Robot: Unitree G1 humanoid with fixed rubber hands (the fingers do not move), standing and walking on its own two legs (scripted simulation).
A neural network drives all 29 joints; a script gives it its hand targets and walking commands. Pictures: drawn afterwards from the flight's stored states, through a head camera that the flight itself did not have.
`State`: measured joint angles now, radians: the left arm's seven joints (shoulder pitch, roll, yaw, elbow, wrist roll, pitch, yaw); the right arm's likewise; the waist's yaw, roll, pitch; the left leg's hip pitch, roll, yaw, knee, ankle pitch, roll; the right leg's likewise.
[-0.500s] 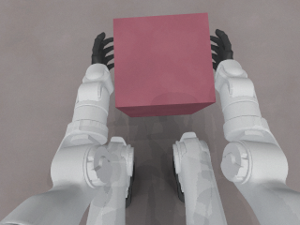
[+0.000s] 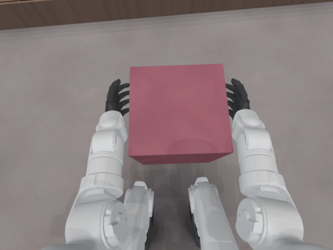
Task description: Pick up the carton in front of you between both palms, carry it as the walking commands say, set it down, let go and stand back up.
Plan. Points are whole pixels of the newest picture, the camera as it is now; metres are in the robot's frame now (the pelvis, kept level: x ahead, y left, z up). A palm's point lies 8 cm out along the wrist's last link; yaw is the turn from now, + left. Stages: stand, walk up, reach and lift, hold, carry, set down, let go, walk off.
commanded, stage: reach and lift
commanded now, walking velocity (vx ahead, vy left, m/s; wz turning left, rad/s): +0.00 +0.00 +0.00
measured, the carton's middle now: (176, 122) +0.43 -0.03 -0.11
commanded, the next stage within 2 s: hold in 1.90 s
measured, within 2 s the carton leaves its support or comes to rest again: neither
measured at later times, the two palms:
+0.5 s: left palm (79, 100) +0.40 +0.13 +0.12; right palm (270, 97) +0.39 -0.17 +0.11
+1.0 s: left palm (7, 73) +0.37 +0.14 +0.24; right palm (331, 69) +0.36 -0.16 +0.24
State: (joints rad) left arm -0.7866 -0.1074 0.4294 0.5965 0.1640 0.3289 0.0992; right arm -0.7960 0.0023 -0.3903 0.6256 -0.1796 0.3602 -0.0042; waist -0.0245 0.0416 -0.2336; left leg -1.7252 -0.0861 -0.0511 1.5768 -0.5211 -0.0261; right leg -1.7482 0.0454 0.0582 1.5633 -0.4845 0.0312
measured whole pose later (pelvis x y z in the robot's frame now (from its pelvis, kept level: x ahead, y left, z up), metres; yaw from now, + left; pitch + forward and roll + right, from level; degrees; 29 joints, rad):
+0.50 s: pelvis +0.05 +0.00 +0.14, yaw -1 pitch +21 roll +0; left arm -0.43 -0.16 0.36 0.56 0.19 0.30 0.06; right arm -0.43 0.10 -0.33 0.56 -0.20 0.34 -0.01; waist -0.01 0.03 -0.19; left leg -0.95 -0.06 -0.07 1.01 -0.43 -0.01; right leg -0.97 0.04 0.06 1.00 -0.39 0.01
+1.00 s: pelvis +0.07 +0.00 +0.22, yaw -1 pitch -3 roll +0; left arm -0.30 -0.16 0.30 0.41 0.27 0.58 0.00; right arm -0.28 0.16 -0.28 0.39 -0.28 0.61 0.01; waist -0.01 0.01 -0.05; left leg -0.18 -0.03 -0.08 0.47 -0.24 0.00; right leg -0.20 0.03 0.07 0.46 -0.21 0.01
